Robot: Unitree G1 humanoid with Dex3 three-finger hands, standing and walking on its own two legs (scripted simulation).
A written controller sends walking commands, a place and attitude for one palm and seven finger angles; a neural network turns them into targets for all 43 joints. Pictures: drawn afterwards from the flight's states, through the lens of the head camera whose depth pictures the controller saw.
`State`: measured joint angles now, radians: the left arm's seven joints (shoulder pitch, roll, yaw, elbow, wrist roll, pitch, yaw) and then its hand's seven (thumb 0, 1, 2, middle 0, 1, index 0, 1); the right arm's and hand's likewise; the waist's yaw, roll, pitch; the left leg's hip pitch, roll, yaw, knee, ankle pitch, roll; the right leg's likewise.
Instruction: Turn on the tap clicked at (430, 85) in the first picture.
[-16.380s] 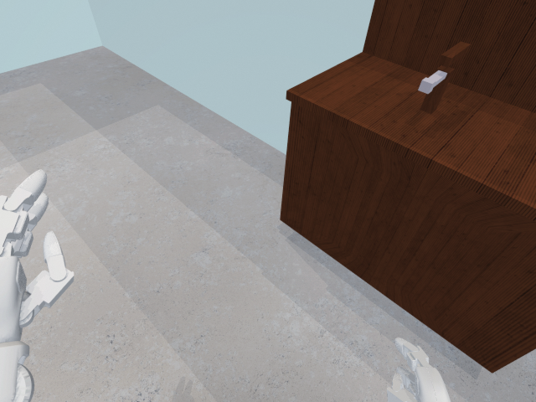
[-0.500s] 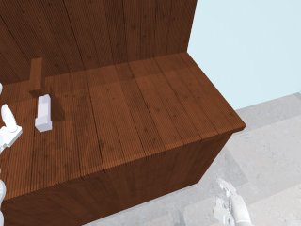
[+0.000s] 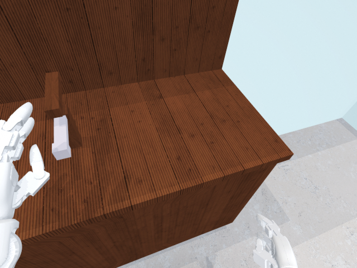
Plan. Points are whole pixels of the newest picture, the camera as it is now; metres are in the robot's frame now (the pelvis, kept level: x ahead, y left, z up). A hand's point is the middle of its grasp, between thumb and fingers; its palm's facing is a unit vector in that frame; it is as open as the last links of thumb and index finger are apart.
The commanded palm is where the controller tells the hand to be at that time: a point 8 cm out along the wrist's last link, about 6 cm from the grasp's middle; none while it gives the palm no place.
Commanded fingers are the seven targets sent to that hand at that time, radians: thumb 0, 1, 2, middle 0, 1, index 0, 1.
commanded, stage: come to a stop and stand still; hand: left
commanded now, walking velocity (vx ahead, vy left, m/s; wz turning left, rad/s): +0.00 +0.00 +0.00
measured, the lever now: (61, 150) +0.31 +0.28 +0.09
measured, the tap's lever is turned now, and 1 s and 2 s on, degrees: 0 0 0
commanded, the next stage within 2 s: look again from close up in 0.04 s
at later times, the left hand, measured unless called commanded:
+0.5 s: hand (50, 177) +0.22 +0.24 +0.15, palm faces +0.38 -0.85 -0.35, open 7.4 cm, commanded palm +0.16 +0.27 +0.18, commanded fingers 0.00 0.90 0.90 -0.20 -0.30 -0.20 -0.30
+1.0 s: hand (33, 207) +0.16 +0.23 +0.17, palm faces +0.63 -0.73 -0.27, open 7.4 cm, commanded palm +0.13 +0.25 +0.17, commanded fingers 0.00 0.90 0.90 -0.20 -0.30 -0.20 -0.30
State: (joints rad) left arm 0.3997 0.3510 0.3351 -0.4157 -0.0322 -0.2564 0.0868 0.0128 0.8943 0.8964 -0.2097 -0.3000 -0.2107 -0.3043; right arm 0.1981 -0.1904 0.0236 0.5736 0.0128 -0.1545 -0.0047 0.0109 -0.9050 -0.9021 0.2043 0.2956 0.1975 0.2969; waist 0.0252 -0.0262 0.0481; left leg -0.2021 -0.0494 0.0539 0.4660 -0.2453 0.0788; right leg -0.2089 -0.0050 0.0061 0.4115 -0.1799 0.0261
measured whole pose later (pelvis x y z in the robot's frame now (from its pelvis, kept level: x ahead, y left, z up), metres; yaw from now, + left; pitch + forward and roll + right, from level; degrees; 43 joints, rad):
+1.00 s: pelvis -0.01 -0.08 -0.02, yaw +6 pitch -1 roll +0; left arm 0.32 0.39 0.41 -0.38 -0.14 -0.11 0.14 0.02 0.89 0.90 -0.22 -0.30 -0.22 -0.31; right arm 0.14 -0.24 0.03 0.65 0.01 -0.14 -0.04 0.01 -0.91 -0.90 0.20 0.30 0.20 0.30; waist 0.09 0.00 -0.01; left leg -0.35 -0.01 -0.08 0.68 -0.32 -0.02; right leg -0.33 0.05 -0.10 0.66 -0.31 -0.08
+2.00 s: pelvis -0.01 -0.06 -0.02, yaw +7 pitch -3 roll +0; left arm 0.47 0.26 0.23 -0.57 -0.20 0.17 0.17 0.02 0.90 0.90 -0.21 -0.30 -0.21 -0.30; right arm 0.16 -0.22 0.08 0.64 0.05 -0.21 -0.10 0.01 -0.90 -0.90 0.21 0.30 0.20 0.30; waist 0.10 0.05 -0.04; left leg -0.30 -0.03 -0.05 0.65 -0.31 0.01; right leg -0.29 0.02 -0.09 0.64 -0.31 -0.05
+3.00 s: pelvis +0.01 -0.08 -0.01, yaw +7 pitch -2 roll +0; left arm 0.44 0.23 0.24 -0.52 -0.25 0.22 0.19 0.02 0.90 0.90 -0.21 -0.30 -0.21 -0.30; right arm 0.17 -0.24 0.05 0.67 0.05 -0.19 -0.11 0.01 -0.90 -0.90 0.20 0.30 0.20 0.30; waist 0.09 0.07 -0.05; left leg -0.26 0.00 -0.07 0.61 -0.32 -0.02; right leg -0.24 0.05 -0.11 0.59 -0.32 -0.08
